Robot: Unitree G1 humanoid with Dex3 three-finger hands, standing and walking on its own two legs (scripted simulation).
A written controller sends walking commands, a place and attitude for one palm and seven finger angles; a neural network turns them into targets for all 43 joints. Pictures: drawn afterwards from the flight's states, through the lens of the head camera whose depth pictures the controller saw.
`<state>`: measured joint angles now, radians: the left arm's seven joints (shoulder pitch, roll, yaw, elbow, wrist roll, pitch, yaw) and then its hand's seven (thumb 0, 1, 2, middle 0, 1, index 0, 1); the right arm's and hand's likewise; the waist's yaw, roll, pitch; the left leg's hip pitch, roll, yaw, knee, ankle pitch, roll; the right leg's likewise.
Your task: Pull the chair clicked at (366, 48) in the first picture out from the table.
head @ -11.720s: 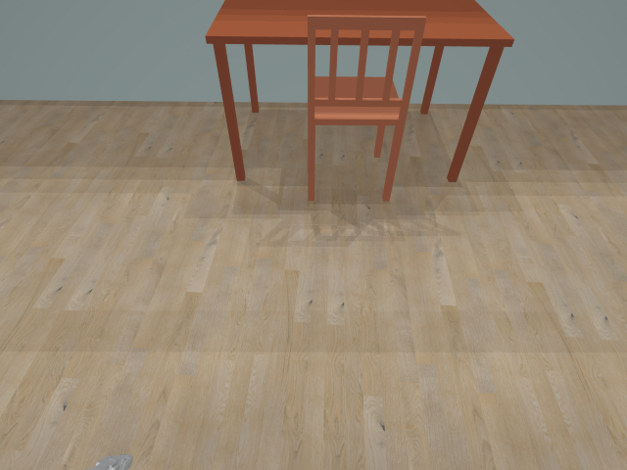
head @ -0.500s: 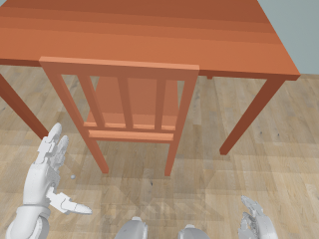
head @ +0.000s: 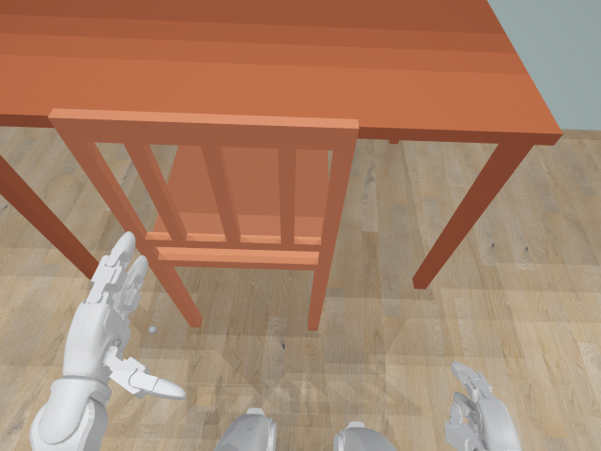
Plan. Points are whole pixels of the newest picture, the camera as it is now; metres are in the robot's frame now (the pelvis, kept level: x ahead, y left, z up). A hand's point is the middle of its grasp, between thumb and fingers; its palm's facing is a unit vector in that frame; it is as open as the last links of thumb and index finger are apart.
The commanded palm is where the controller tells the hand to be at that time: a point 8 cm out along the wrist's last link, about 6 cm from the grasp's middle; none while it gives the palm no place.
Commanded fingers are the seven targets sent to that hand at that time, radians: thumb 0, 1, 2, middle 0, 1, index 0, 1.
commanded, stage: aim the fingers beside a spindle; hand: left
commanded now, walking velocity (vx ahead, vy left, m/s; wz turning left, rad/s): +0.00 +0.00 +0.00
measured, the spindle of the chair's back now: (224, 198) +0.51 +0.16 -0.03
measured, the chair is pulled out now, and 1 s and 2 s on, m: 0.00 0.00 0.00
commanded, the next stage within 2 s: none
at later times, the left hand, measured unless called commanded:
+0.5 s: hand (177, 304) +0.30 +0.18 +0.01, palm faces +0.01 -1.00 -0.02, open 16.9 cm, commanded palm +0.28 +0.23 +0.02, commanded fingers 0.00 -0.50 0.30 -0.06 -0.08 -0.06 -0.08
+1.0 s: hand (206, 282) +0.34 +0.15 +0.00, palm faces +0.00 -1.00 -0.01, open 16.9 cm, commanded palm +0.32 +0.20 +0.00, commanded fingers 0.00 -0.50 0.30 -0.06 -0.08 -0.06 -0.08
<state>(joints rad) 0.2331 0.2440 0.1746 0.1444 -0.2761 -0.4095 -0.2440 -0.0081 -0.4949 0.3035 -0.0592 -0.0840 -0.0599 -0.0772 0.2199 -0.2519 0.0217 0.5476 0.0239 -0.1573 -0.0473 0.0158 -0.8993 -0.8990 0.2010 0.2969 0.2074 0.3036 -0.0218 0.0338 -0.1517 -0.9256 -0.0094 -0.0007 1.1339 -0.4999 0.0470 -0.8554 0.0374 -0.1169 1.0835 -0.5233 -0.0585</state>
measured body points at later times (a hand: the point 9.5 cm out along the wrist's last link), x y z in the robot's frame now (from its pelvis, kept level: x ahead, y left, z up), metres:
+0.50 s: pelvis -0.01 +0.01 -0.02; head +0.08 +0.02 +0.43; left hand +0.29 +0.23 +0.01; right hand +0.15 -0.24 -0.11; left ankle +0.02 +0.09 -0.65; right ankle +0.00 -0.09 -0.65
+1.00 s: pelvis -0.01 +0.02 -0.03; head +0.09 +0.03 +0.41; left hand +0.33 +0.21 +0.00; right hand +0.13 -0.23 -0.13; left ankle +0.02 +0.09 -0.65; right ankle +0.00 -0.09 -0.65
